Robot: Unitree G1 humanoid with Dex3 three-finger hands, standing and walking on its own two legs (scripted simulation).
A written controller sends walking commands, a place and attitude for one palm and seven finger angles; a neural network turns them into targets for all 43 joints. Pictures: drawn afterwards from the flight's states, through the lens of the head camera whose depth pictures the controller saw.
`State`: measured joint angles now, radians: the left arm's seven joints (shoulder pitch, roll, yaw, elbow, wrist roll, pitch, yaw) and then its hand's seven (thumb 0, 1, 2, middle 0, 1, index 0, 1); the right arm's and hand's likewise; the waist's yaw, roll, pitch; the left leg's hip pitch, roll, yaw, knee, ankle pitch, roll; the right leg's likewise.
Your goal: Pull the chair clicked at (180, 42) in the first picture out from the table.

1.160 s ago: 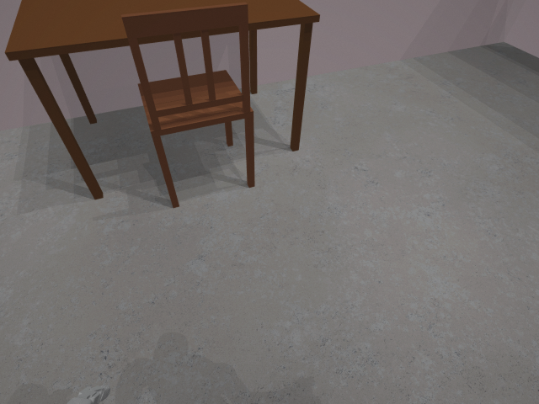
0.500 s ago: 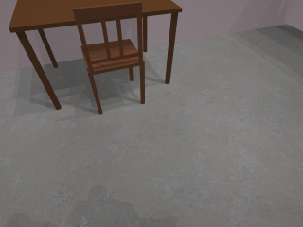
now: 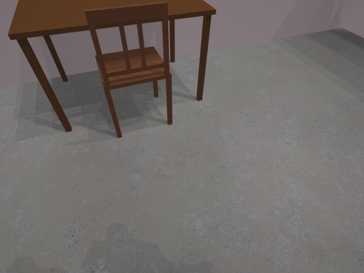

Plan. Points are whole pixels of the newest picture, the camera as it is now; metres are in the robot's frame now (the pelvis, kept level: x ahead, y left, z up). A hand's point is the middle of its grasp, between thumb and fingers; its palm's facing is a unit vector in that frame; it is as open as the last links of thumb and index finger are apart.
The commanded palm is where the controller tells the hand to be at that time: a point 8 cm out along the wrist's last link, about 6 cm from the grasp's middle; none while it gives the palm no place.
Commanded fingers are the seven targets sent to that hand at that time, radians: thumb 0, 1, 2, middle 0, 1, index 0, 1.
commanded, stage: look at it before walking up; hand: left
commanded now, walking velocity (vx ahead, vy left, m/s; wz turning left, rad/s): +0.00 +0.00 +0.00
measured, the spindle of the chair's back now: (124, 46) +1.22 +0.38 -0.10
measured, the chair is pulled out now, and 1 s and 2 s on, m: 0.00 0.00 0.00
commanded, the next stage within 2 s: walk to a spot facing it in 0.28 s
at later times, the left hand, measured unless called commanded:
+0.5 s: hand out of the picture +0.07 +0.24 -0.16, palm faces -0.02 -0.95 -0.32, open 7.4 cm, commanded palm none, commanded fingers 0.00 0.90 0.90 -0.20 -0.30 -0.20 -0.30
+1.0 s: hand (140, 242) +0.24 +0.13 -0.19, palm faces -0.14 -0.97 -0.21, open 7.4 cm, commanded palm none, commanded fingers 0.00 0.90 0.90 -0.20 -0.30 -0.20 -0.30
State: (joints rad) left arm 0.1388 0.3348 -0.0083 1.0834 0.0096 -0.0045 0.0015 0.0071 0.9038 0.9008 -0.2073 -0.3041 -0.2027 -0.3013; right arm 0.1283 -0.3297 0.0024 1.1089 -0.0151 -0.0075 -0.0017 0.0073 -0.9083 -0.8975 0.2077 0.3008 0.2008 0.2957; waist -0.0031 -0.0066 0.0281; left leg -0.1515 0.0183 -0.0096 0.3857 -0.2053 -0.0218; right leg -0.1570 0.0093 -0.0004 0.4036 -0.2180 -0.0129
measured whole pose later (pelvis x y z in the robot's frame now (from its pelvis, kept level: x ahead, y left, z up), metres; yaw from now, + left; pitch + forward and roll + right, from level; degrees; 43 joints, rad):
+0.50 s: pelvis +0.01 +0.00 +0.00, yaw -1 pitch -2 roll +0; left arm 0.18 0.32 0.00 1.09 0.01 0.01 0.01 0.01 0.91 0.90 -0.21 -0.30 -0.20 -0.30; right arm 0.14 -0.31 0.00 1.11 -0.02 0.00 -0.01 0.01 -0.91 -0.90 0.21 0.30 0.20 0.30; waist 0.01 0.00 0.00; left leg -0.15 0.03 0.01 0.42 -0.25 -0.02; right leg -0.16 0.02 0.02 0.42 -0.24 -0.01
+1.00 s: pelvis +0.15 -0.05 -0.03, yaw -11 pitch -2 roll +0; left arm 0.24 0.20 0.06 1.00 0.01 -0.07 -0.01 0.00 0.91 0.90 -0.20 -0.30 -0.20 -0.30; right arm 0.40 -0.18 -0.04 1.17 -0.02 -0.01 0.00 0.01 -0.91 -0.90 0.21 0.30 0.20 0.30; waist 0.00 0.01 0.08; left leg -0.30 0.12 0.07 1.17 -0.46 -0.01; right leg -0.33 -0.01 -0.12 0.69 -0.34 -0.06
